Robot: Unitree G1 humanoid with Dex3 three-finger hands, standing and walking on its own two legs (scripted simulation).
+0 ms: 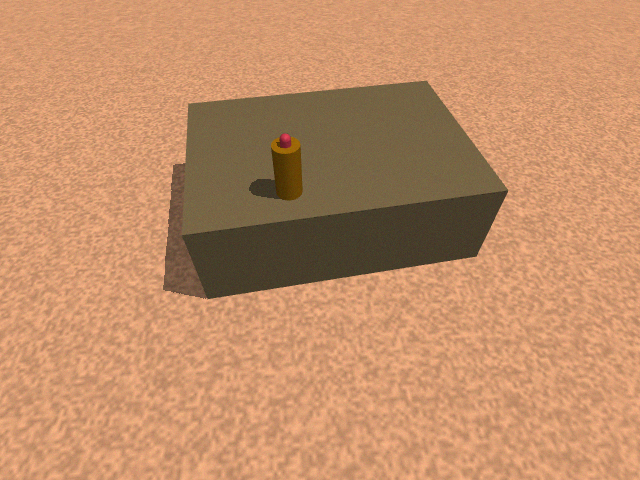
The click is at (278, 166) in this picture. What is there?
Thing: necked bottle
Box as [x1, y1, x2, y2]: [271, 133, 302, 199]
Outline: 284,133 271,143 276,193 279,197 283,199 294,199 298,197 302,191 300,145 297,139 290,137 289,135
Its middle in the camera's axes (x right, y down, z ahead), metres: -0.11 -0.24 +1.24
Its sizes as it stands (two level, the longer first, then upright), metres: 0.089 0.089 0.224
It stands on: a support 0.36 m high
